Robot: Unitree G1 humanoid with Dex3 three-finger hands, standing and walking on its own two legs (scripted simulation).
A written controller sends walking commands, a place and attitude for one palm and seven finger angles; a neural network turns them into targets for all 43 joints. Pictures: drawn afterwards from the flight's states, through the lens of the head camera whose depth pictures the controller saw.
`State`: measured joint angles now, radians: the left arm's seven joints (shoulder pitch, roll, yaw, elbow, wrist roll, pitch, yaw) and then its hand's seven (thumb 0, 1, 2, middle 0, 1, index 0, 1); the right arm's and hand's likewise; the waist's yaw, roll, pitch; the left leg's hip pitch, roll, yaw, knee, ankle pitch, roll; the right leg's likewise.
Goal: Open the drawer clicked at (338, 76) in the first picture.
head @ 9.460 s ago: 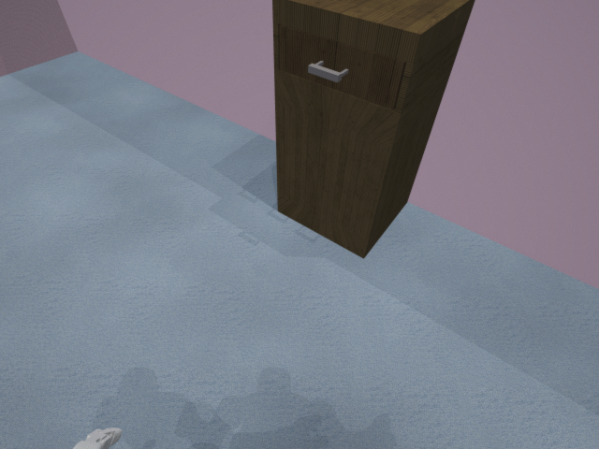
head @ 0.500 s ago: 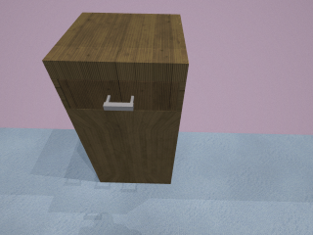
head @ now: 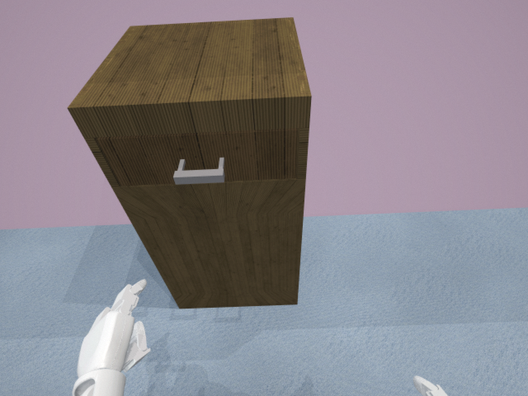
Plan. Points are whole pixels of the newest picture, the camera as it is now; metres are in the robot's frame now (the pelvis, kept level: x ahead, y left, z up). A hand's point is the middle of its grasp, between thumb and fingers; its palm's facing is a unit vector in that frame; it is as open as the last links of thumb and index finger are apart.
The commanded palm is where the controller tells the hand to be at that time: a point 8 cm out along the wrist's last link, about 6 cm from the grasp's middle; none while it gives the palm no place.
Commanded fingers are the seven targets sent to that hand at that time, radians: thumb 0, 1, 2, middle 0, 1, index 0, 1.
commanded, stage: raise the hand with hooked fingers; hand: left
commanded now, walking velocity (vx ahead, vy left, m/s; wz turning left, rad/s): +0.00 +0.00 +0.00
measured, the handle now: (200, 169) +0.57 +0.17 +0.01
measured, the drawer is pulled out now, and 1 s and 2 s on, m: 0.00 0.00 0.00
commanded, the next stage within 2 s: move the hooked fingers above the handle in 1.68 s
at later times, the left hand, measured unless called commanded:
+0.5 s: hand (134, 316) +0.24 +0.21 +0.02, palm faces +0.14 -0.05 -0.99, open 10.3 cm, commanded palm +0.19 +0.21 +0.06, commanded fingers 0.00 0.04 0.53 -0.26 -0.86 -0.26 -0.86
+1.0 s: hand (126, 257) +0.30 +0.22 +0.08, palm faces +0.12 -0.09 -0.99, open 13.2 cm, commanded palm +0.27 +0.22 +0.14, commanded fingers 0.00 -0.50 0.30 -0.30 -1.20 -0.30 -1.20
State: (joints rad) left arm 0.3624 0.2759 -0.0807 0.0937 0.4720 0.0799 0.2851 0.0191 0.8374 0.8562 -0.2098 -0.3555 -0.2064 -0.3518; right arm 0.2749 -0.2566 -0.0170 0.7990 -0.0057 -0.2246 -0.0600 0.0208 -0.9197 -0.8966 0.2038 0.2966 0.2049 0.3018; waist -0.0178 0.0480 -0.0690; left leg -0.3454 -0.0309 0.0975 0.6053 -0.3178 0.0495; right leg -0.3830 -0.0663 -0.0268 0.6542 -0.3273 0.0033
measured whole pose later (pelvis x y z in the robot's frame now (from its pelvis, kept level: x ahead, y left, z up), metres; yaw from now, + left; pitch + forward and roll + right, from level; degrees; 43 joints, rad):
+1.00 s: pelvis +0.02 -0.02 +0.00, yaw -1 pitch +3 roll +1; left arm 0.06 0.42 -0.06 0.00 0.94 0.13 0.22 0.00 -0.32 0.37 -0.31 -1.09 -0.31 -1.08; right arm 0.10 -0.26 -0.04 0.63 -0.01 0.09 -0.03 0.01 -0.90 -0.90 0.20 0.30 0.20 0.30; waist 0.07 0.07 -0.05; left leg -0.31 -0.02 0.03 0.58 -0.33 0.02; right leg -0.34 -0.02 -0.03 0.62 -0.34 -0.01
